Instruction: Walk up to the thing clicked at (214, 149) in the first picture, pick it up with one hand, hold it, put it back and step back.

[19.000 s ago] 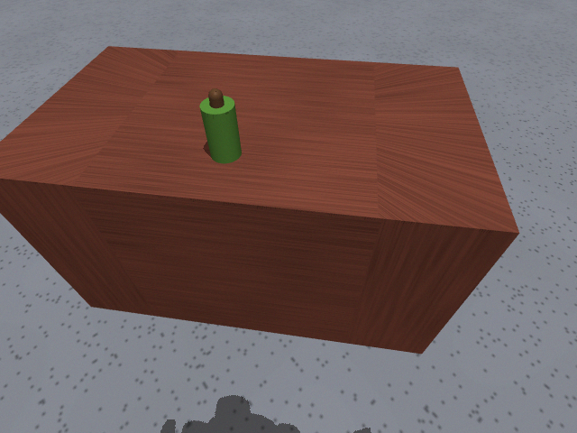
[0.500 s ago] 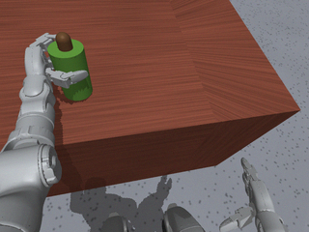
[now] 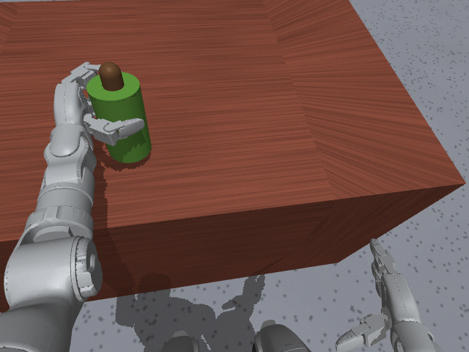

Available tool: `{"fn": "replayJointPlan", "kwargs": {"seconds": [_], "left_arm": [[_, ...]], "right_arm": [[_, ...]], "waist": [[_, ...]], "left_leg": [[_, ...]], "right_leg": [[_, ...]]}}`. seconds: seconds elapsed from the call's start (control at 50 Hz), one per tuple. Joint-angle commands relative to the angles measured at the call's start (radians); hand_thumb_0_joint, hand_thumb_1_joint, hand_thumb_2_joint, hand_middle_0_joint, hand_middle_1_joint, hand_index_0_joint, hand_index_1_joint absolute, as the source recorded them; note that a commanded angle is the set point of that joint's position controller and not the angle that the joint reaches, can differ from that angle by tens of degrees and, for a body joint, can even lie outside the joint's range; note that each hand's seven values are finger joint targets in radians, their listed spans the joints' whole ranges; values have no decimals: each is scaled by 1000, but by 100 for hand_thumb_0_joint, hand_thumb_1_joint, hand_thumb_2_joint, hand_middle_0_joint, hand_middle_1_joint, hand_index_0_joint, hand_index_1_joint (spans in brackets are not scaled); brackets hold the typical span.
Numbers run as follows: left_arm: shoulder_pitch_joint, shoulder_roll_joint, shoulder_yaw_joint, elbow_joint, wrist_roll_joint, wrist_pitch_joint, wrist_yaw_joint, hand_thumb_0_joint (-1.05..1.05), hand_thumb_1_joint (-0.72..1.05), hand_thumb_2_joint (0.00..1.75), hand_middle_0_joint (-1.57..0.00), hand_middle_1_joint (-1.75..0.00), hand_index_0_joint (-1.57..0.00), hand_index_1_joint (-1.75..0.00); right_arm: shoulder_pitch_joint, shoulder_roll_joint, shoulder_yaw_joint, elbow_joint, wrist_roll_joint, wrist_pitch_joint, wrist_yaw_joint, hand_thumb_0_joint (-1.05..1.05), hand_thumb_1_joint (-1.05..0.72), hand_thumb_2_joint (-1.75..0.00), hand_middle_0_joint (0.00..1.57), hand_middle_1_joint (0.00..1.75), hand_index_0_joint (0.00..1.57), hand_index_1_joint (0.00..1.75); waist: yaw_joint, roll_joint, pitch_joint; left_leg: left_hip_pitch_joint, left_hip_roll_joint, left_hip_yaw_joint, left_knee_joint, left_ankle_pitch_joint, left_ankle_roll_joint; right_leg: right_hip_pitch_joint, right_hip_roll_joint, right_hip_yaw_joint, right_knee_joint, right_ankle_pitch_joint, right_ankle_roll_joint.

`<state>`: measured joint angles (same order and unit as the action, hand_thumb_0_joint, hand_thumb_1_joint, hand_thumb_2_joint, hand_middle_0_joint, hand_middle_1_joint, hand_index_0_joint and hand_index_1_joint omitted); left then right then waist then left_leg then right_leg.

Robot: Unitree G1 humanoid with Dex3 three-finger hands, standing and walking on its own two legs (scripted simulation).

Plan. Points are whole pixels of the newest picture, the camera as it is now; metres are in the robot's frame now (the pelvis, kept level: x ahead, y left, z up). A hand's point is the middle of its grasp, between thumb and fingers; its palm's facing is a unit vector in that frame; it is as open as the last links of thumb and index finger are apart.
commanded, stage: settle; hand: left
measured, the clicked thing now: (120, 111) +0.51 +0.15 +0.09
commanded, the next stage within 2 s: lift in 0.30 s
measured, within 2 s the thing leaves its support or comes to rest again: neither
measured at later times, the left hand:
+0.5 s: hand (120, 117) +0.48 +0.14 +0.10, palm faces +0.05 -1.00 -0.03, open 11.3 cm
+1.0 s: hand (90, 109) +0.43 +0.15 +0.17, palm faces +0.09 -0.99 -0.06, open 11.3 cm
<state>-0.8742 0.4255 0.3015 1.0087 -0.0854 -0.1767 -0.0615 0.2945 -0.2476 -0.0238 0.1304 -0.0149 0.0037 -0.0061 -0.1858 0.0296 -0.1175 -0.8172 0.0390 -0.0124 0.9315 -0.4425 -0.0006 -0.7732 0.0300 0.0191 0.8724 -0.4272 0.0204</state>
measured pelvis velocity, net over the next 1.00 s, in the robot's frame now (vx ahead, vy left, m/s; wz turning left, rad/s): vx -0.01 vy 0.00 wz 0.01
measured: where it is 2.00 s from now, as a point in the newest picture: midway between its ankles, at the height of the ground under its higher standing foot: outside the picture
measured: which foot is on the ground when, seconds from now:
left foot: down 0.00-1.00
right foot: down 0.00-1.00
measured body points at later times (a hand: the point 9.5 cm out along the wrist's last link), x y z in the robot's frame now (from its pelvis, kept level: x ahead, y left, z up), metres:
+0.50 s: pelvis -0.01 +0.00 +0.00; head +0.07 +0.01 +0.45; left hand +0.47 +0.19 +0.10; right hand +0.15 -0.27 -0.03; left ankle -0.01 +0.12 -0.69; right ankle -0.01 -0.14 -0.69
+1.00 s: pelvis -0.01 +0.00 +0.02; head +0.01 -0.01 +0.47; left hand +0.42 +0.21 +0.18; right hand +0.15 -0.26 -0.03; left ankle -0.01 +0.12 -0.69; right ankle -0.01 -0.14 -0.69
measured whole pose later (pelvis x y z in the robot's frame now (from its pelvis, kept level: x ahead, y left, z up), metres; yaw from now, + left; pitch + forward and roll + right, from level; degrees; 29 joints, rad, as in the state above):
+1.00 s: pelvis -0.01 +0.00 +0.02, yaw +0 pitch +9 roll -1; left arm -0.64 0.29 0.19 0.64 -0.14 0.01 -0.01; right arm 0.33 -0.23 -0.08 0.32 0.03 -0.05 -0.06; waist -0.07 0.06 -0.14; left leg -0.58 0.02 0.00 0.81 -0.39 0.00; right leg -0.55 0.01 0.03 0.77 -0.39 0.02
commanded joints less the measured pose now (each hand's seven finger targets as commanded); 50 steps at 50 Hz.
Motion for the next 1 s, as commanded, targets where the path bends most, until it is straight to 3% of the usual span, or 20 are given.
{"fn": "replayJointPlan", "kwargs": {"seconds": [0.0,0.02,0.06,0.1,0.32,0.36,0.4,0.52,0.56,0.6,0.62,0.74,0.8,0.82,0.88,0.9,0.92,0.96,0.98], "left_arm": [[-645,271,59,-342,-44,-116,2,0,-13,136,-128,-150,-130,-152],[-641,259,51,-333,-44,-116,-2,0,-11,137,-128,-150,-130,-152],[-642,246,51,-315,-43,-112,2,0,-12,138,-129,-151,-131,-153],[-661,233,42,-343,-45,-113,2,0,-11,138,-129,-151,-131,-153],[-634,183,18,-343,-50,-117,21,0,-9,138,-129,-151,-132,-152],[-622,194,24,-356,-47,-120,27,0,-8,138,-127,-150,-130,-151],[-619,178,15,-375,-46,-122,34,0,-4,129,-126,-145,-130,-144],[-597,213,30,-498,-67,-122,37,0,-6,131,-127,-147,-130,-147],[-594,186,13,-552,-69,-111,42,0,-8,130,-127,-146,-129,-146],[-573,189,16,-566,-68,-93,51,0,-10,131,-127,-146,-130,-147],[-550,161,4,-544,-73,-78,53,0,-9,132,-126,-146,-128,-147],[-519,153,-8,-665,-73,-35,62,0,-4,131,-124,-144,-127,-145],[-441,106,-26,-637,-79,7,61,0,-6,131,-123,-144,-126,-145],[-383,75,-42,-583,-85,28,57,0,-7,131,-123,-144,-126,-145],[-384,97,-28,-649,-87,55,57,0,-8,132,-124,-145,-127,-146],[-364,72,-47,-683,-90,65,53,0,-6,133,-124,-146,-127,-146],[-374,96,-33,-733,-93,73,53,0,-5,133,-125,-146,-128,-147],[-325,87,-31,-785,-102,94,55,0,-3,133,-126,-147,-129,-147],[-287,89,-18,-764,-105,111,55,0,-2,132,-126,-146,-129,-147]], "right_arm": [[19,-141,-98,-165,10,-48,-17,0,54,-6,5,5,5,5],[10,-125,-79,-175,9,-49,-15,0,54,-6,5,5,5,5],[14,-148,-110,-142,9,-49,-18,0,54,-6,5,5,5,5],[0,-128,-91,-153,10,-54,-14,0,54,-6,5,5,5,5],[-12,-136,-106,-133,10,-67,-25,0,55,-5,5,5,5,5],[-3,-129,-96,-120,8,-67,-24,0,55,-5,5,5,5,5],[-5,-130,-103,-124,8,-71,-26,0,53,-6,5,5,5,5],[-10,-138,-115,-124,16,-79,-39,0,53,-6,5,5,5,5],[13,-98,-82,-114,18,-80,-38,0,53,-6,5,5,5,5],[-3,-118,-106,-111,21,-80,-45,0,53,-6,5,5,5,5],[-21,-126,-111,-121,20,-86,-48,0,53,-6,5,5,5,5],[4,-108,-108,-68,26,-89,-55,0,54,-5,5,5,5,5],[21,-114,-123,0,30,-90,-59,0,54,-5,5,5,5,5],[-13,-127,-128,-35,35,-98,-60,0,54,-5,5,5,5,5],[-1,-122,-130,24,42,-98,-60,0,55,-5,5,5,5,5],[-23,-108,-118,-10,45,-101,-61,0,55,-5,5,5,5,5],[8,-120,-128,12,48,-103,-65,0,55,-5,5,5,5,5],[-12,-100,-112,39,54,-110,-67,0,55,-5,5,5,5,5],[-43,-116,-123,37,53,-113,-70,0,55,-5,5,5,5,5]], "waist": [[-15,124,-631],[-10,116,-614],[-9,124,-579],[-1,164,-589],[3,98,-572],[18,102,-570],[15,100,-579],[36,111,-610],[46,111,-612],[47,96,-620],[43,84,-607],[74,118,-568],[84,79,-509],[81,32,-473],[104,59,-446],[102,50,-454],[103,36,-459],[129,11,-405],[139,-8,-399]], "left_leg": [[437,-4,-8,-52,565,21],[414,-7,-6,-57,549,22],[443,-1,-13,-71,545,17],[495,3,-20,-71,558,10],[460,-1,-9,-95,466,17],[460,-1,-13,-99,464,14],[475,0,-13,-102,466,13],[457,-12,0,-107,435,17],[451,-16,5,-114,434,18],[439,-18,9,-114,434,23],[448,-17,10,-116,438,20],[530,-8,1,-143,506,5],[527,-8,2,-165,492,5],[512,-8,6,-175,467,8],[531,-7,8,-197,456,2],[536,-11,13,-192,455,7],[533,-12,14,-197,452,10],[491,-21,21,-213,422,10],[484,-19,20,-223,413,10]], "right_leg": [[249,-3,-18,-52,599,-19],[261,-4,-17,-55,598,-19],[211,1,-27,-63,535,-26],[165,6,-35,-72,477,-30],[206,4,-33,-88,448,-27],[196,5,-37,-89,428,-28],[197,6,-38,-90,427,-29],[273,-3,-22,-95,448,-23],[301,-4,-20,-102,463,-21],[327,-8,-11,-108,495,-15],[327,-7,-12,-111,494,-16],[303,-1,-31,-127,473,-25],[310,0,-36,-141,466,-23],[329,1,-39,-151,458,-21],[320,0,-43,-164,426,-24],[337,-2,-41,-174,436,-19],[358,-4,-41,-174,446,-17],[410,-11,-38,-181,437,-14],[419,-10,-40,-186,425,-14]]}}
